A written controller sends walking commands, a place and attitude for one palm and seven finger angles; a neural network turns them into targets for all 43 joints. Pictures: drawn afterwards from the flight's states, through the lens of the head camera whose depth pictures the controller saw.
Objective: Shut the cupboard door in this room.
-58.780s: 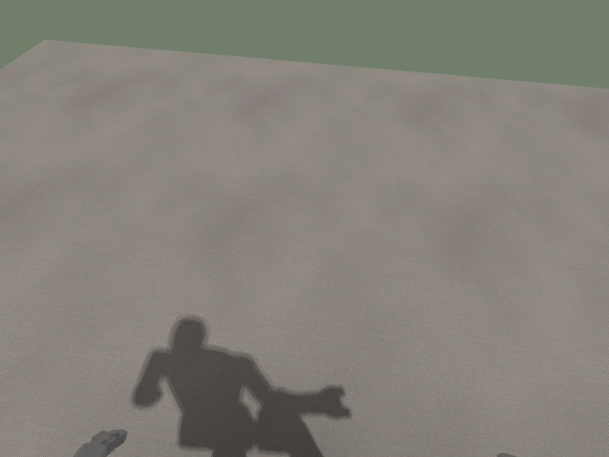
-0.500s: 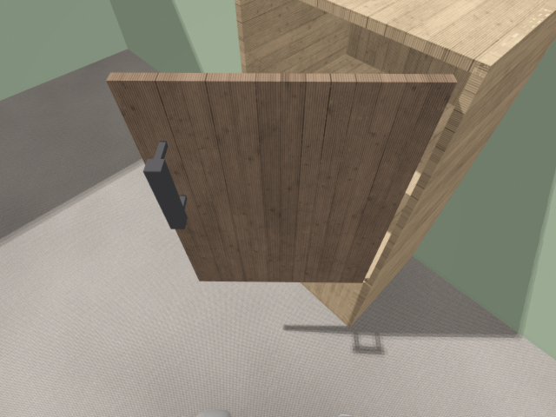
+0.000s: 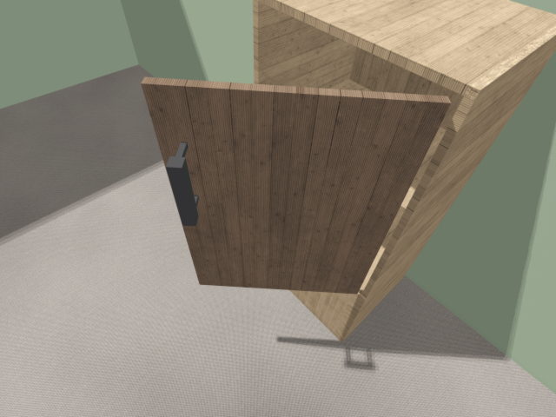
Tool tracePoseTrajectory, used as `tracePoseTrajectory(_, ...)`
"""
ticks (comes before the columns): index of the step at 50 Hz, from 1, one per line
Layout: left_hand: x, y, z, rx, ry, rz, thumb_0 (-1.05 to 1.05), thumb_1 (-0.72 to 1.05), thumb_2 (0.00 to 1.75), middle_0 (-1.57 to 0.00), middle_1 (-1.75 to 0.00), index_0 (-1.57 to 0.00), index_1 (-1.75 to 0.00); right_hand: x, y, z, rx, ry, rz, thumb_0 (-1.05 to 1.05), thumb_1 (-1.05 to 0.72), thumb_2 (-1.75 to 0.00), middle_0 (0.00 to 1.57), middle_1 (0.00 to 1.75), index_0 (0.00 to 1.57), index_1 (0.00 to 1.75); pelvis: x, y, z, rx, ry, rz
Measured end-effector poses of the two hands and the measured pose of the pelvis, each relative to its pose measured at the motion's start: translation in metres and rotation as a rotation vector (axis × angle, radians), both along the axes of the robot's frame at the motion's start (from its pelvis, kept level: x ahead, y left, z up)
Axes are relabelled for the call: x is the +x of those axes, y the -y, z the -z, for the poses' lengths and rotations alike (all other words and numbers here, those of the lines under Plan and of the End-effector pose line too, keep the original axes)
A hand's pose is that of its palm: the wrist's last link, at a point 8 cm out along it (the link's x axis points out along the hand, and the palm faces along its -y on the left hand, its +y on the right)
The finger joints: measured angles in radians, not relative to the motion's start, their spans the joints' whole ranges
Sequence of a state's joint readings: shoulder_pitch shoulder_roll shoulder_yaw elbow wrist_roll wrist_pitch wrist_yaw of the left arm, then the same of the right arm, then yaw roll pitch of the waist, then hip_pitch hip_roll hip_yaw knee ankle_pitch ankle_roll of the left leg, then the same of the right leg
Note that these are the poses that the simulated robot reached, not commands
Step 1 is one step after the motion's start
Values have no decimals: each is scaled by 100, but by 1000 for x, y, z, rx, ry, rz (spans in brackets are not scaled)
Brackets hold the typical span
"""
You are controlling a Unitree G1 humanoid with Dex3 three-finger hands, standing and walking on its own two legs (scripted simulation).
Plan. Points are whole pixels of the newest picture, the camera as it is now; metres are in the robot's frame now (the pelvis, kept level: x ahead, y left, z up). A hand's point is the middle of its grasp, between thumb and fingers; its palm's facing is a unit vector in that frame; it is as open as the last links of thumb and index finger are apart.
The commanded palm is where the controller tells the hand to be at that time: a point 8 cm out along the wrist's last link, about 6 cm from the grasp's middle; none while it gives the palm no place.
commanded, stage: come to a stop and stand still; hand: left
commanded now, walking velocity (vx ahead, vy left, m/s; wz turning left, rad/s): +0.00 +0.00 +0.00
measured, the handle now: (186, 185) +0.45 +0.21 +0.05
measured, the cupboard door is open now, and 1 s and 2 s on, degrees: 45 45 45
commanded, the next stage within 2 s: look again from close up in 0.40 s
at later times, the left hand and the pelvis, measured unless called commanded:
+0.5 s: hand out of the picture +0.03 +0.19 -0.16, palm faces -0.04 -0.97 -0.23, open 7.3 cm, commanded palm none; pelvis +0.00 +0.01 +0.01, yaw -2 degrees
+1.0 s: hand out of the picture +0.04 +0.17 -0.16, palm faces -0.02 -0.98 -0.21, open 7.3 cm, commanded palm none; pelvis +0.04 +0.00 +0.01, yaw -1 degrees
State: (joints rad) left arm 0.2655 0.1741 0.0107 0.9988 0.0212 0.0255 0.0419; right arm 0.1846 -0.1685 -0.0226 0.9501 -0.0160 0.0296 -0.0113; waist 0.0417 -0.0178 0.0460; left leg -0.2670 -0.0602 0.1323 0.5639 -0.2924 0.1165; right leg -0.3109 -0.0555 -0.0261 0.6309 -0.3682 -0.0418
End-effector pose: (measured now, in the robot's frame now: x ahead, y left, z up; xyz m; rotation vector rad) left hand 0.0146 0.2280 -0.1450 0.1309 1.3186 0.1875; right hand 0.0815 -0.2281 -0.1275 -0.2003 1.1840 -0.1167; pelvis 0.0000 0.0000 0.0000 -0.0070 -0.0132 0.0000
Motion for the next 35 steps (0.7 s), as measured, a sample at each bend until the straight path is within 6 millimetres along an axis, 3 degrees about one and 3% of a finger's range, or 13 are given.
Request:
tracePoseTrajectory(5,-17,-20,-6,42,-56,43,1,90,90,-21,-29,-20,-30,-12,-13,11,38,45,20,0,-92,-90,20,30,20,30,-6,-13,5,0,4,11)
tracePoseTrajectory(12,-15,-34,-21,91,-49,42,1,90,90,-20,-29,-20,-30,-49,-12,18,41,-37,51,0,-93,-90,21,30,20,30,-7,-17,0,19,-1,29)
tracePoseTrajectory(16,-11,-27,-23,83,-45,61,1,90,90,-20,-29,-20,-30,-65,-12,23,55,-89,64,0,-92,-90,20,30,20,30,-8,-17,-2,16,-1,33)
tracePoseTrajectory(26,13,-5,-20,27,-38,97,1,93,90,-21,-29,-20,-30,-95,-19,13,66,-184,93,1,-91,-90,20,30,20,30,0,-10,-10,13,-17,30)
tracePoseTrajectory(35,22,0,-19,21,-64,81,1,93,90,-20,-29,-20,-30,-93,-19,10,63,-249,91,1,-91,-90,20,30,20,30,14,-5,-13,12,-27,22)
